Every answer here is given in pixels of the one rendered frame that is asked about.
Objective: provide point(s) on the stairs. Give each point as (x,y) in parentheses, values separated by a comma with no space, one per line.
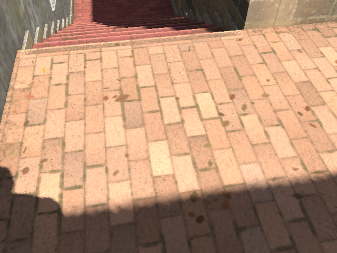
(121,30)

